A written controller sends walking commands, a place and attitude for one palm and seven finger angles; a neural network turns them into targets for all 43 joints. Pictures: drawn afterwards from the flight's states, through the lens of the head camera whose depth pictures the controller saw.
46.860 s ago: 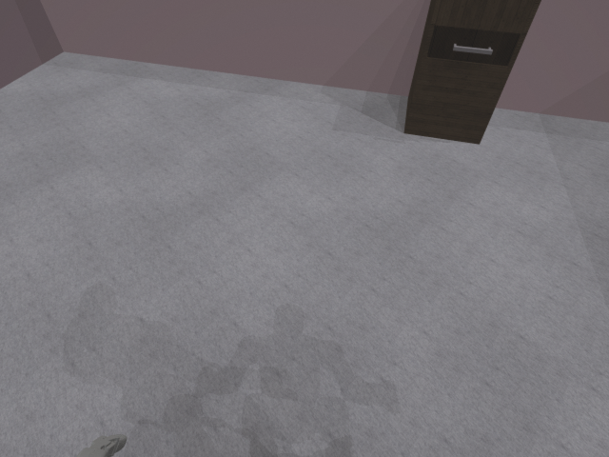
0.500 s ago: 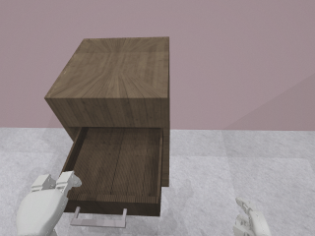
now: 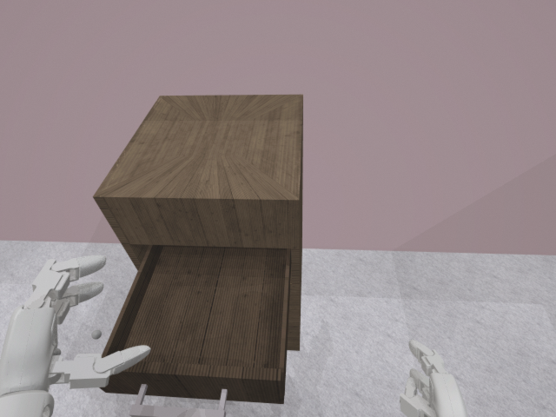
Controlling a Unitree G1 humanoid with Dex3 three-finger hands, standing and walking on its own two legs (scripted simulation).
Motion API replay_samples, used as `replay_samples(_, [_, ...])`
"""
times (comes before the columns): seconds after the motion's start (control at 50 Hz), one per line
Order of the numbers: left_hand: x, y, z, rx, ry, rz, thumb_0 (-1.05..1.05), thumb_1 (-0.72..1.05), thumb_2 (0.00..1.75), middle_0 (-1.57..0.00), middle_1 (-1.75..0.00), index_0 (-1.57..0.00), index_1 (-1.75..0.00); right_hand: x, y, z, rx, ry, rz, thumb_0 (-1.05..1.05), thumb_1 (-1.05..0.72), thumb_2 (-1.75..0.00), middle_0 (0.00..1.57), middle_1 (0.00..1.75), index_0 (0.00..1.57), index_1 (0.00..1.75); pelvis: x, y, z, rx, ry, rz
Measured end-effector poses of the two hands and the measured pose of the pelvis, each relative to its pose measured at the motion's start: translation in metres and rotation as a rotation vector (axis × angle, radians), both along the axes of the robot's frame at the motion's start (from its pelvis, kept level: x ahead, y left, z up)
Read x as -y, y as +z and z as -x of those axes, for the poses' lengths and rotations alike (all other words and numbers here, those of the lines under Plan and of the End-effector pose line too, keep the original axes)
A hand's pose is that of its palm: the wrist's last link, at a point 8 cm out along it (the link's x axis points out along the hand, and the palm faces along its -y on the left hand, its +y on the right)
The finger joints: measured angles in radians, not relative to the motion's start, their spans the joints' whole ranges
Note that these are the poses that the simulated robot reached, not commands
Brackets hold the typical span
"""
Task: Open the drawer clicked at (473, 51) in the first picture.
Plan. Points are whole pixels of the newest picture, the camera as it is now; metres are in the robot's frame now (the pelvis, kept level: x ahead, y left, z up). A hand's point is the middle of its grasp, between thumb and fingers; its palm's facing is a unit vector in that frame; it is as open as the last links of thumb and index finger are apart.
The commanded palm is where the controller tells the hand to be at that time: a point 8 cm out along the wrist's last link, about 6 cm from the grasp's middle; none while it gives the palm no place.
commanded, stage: draw the hand back to the body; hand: left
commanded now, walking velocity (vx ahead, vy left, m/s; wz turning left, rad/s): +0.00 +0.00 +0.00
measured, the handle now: (180, 403) +0.20 +0.23 -0.24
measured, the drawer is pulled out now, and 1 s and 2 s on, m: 0.29 0.29 0.29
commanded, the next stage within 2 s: step back with the hand held close in 0.60 s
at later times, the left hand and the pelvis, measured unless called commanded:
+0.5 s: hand (88, 311) +0.19 +0.22 +0.16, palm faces +0.39 -0.82 -0.42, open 7.9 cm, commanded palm +0.13 +0.26 +0.18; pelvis +0.00 -0.02 +0.01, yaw +0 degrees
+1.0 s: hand (92, 322) +0.18 +0.22 +0.14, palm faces +0.21 -0.83 -0.52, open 7.4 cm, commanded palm +0.12 +0.27 +0.18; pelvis -0.02 +0.00 +0.01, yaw -2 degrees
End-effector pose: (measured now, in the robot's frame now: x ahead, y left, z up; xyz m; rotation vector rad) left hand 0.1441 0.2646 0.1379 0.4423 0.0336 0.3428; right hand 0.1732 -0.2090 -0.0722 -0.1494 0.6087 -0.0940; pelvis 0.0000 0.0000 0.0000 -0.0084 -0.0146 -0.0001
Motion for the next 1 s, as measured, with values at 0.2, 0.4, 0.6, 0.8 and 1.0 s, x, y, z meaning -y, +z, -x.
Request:
replay_samples(0.2, [0.004, 0.024, 0.006, 0.051, 0.018, -0.026, 0.0, 0.26, 0.62, -0.26, -0.72, -0.25, -0.72, 0.018, 0.003, -0.013, -0.012, 0.009, 0.029, 0.01, -0.91, -0.9, 0.21, 0.3, 0.2, 0.3, 0.008, 0.005, -0.005, 0.01, 0.005, -0.004])
replay_samples(0.4, [0.007, 0.057, 0.0, 0.188, 0.024, -0.083, 0.01, 0.6, 0.77, -0.23, -0.49, -0.23, -0.49, 0.022, 0.006, -0.02, 0.007, 0.013, 0.006, 0.01, -0.91, -0.9, 0.2, 0.3, 0.2, 0.3, 0.017, 0.007, -0.004, 0.027, 0.002, -0.006])
replay_samples(0.6, [0.014, 0.035, 0.0, 0.091, 0.013, -0.032, 0.01, 0.84, 0.87, -0.22, -0.34, -0.21, -0.34, 0.033, 0.002, -0.009, -0.039, -0.001, 0.019, 0.01, -0.91, -0.9, 0.21, 0.3, 0.2, 0.3, 0.023, 0.009, -0.003, 0.025, -0.004, -0.005])
replay_samples(0.8, [0.006, 0.053, -0.007, 0.153, -0.001, -0.115, 0.02, 0.89, 0.89, -0.21, -0.31, -0.21, -0.31, 0.038, 0.001, -0.007, -0.069, -0.011, 0.032, 0.01, -0.91, -0.9, 0.2, 0.3, 0.2, 0.3, 0.021, 0.009, 0.002, 0.003, -0.005, 0.007])
replay_samples(1.0, [0.002, 0.027, -0.008, -0.01, -0.119, -0.109, 0.02, 0.9, 0.89, -0.21, -0.3, -0.21, -0.3, 0.039, 0.0, 0.016, -0.166, -0.095, 0.05, 0.01, -0.91, -0.9, 0.2, 0.3, 0.2, 0.3, 0.002, 0.01, 0.018, -0.06, -0.029, 0.002])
